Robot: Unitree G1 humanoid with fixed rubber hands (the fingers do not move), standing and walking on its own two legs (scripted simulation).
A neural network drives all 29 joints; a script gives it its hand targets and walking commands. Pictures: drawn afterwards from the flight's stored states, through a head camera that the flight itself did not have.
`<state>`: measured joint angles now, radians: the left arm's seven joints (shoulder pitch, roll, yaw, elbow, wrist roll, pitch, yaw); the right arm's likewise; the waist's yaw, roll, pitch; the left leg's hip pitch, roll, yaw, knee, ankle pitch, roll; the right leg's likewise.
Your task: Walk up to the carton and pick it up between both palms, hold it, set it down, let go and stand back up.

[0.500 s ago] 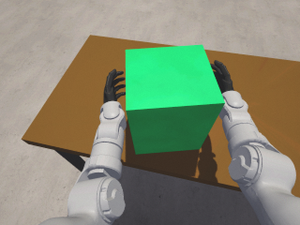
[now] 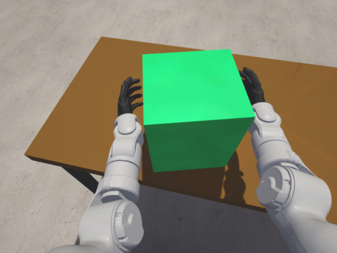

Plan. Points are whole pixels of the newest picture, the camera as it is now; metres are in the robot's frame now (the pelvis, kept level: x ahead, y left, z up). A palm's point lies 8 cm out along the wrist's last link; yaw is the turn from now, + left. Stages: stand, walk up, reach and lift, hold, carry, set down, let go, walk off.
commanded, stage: set down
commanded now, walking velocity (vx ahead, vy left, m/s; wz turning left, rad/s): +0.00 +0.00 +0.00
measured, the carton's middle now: (188, 116) +0.45 +0.00 +0.02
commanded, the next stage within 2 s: none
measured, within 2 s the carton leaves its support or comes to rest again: neither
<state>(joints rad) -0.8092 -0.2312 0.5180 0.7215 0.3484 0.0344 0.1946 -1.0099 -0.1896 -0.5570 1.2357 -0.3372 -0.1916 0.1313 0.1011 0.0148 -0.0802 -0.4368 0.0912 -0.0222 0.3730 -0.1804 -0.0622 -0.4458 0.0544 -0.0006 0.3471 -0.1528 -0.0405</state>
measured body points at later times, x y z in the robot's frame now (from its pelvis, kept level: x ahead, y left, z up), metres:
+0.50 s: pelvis +0.00 +0.00 +0.00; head +0.09 +0.00 +0.44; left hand +0.42 +0.16 +0.06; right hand +0.49 -0.14 +0.07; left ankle -0.02 +0.17 -0.74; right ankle -0.01 -0.09 -0.74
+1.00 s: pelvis +0.00 +0.00 +0.00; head +0.10 -0.02 +0.43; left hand +0.42 +0.17 +0.03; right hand +0.51 -0.16 +0.07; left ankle -0.02 +0.17 -0.74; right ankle -0.01 -0.09 -0.74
